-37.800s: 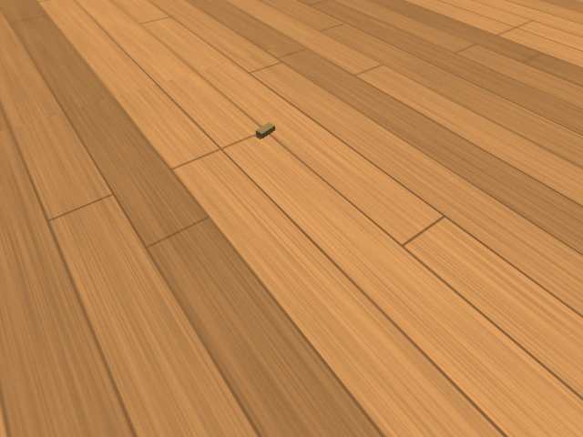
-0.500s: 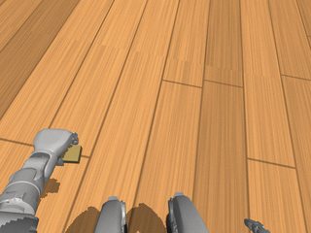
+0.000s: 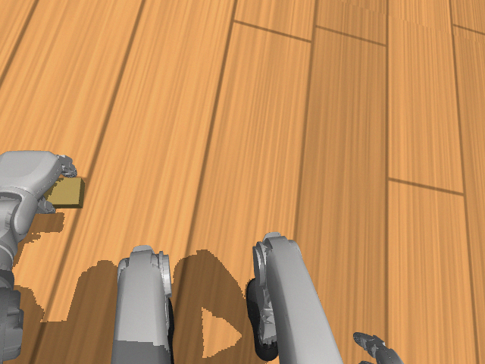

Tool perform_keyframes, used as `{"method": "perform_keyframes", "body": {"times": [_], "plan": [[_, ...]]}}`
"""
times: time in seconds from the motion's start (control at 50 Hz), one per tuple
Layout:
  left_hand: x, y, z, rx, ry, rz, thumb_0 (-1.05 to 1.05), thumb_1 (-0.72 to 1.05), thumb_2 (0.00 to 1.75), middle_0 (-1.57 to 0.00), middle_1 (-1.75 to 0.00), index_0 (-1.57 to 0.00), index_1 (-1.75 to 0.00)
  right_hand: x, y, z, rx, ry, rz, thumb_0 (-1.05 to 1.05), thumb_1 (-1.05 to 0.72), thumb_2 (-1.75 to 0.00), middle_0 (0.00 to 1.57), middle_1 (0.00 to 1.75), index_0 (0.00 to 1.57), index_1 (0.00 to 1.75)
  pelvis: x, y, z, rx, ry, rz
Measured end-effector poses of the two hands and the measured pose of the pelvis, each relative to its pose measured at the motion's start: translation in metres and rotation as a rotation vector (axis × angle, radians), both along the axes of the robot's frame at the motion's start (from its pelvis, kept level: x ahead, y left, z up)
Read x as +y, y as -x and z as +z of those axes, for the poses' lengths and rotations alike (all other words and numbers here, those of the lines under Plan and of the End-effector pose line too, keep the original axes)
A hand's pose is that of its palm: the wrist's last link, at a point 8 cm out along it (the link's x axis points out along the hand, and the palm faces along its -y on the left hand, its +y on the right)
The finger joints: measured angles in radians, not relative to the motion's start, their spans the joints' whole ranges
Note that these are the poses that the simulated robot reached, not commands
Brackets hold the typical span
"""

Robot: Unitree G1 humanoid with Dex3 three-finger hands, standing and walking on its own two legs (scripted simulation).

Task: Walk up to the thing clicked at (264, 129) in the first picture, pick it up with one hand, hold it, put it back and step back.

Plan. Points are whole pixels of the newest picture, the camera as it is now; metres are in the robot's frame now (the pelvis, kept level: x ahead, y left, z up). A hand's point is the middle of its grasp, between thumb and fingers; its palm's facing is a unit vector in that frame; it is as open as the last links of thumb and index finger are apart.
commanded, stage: crouch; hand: left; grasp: from above
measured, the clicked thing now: (48, 193) +0.42 +0.30 -0.20
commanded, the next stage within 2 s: lower in 0.88 s
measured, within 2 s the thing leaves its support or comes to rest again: rests again in 1.86 s
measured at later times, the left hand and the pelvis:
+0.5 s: hand (56, 191) +0.44 +0.31 -0.25, palm faces -0.49 -0.01 -0.87, open 7.7 cm; pelvis -0.01 +0.00 -0.09, yaw -2 degrees
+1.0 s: hand (62, 190) +0.45 +0.32 -0.30, palm faces -0.48 -0.01 -0.88, open 7.6 cm; pelvis -0.01 +0.00 -0.13, yaw -4 degrees
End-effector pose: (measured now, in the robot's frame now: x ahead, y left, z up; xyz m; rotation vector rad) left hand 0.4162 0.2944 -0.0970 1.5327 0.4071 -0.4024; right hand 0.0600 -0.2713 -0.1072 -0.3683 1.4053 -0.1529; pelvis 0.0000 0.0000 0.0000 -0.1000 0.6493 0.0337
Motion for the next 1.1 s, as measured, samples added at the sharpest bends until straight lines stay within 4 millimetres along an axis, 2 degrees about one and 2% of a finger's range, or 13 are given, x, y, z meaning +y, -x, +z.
{"method": "perform_keyframes", "body": {"times": [0.12, 0.24, 0.64, 0.82, 1.1], "plan": [[0.006, -0.012, -0.036, -0.041, 0.004, 0.001, 0.01, 0.37, 0.12, -0.86, -0.35, -0.92, -0.23, -0.006, -0.011, -0.025, 0.008, 0.016, 0.038, 0.0, -0.89, -0.9, 0.2, 0.3, 0.21, 0.3, 0.0, 0.0, -0.031, 0.004, 0.016, -0.004], [0.009, -0.02, -0.06, -0.042, -0.011, 0.013, 0.01, 0.38, 0.09, -0.87, -0.31, -0.94, -0.19, -0.009, -0.011, -0.043, 0.015, 0.017, 0.043, 0.0, -0.89, -0.9, 0.2, 0.3, 0.21, 0.3, 0.001, 0.002, -0.051, 0.0, 0.025, -0.01], [0.016, -0.03, -0.118, 0.001, 0.011, 0.007, 0.01, 0.39, 0.03, -0.92, -0.23, -0.99, -0.12, -0.007, 0.035, -0.083, 0.128, 0.013, 0.026, 0.0, -0.89, -0.9, 0.2, 0.3, 0.21, 0.3, 0.001, 0.009, -0.104, -0.036, 0.042, -0.024], [0.018, -0.033, -0.137, -0.015, 0.013, 0.004, 0.01, 0.39, 0.01, -0.95, -0.2, -1.01, -0.1, -0.007, 0.038, -0.101, 0.133, 0.019, 0.039, 0.0, -0.89, -0.9, 0.2, 0.3, 0.21, 0.3, 0.001, 0.011, -0.124, -0.056, 0.048, -0.031], [0.025, -0.043, -0.155, -0.007, 0.008, 0.027, 0.01, 0.39, 0.01, -0.99, -0.11, -1.03, -0.05, -0.003, 0.026, -0.116, 0.131, 0.017, 0.07, 0.0, -0.9, -0.9, 0.2, 0.3, 0.21, 0.3, 0.002, 0.007, -0.138, -0.057, 0.059, -0.038]]}}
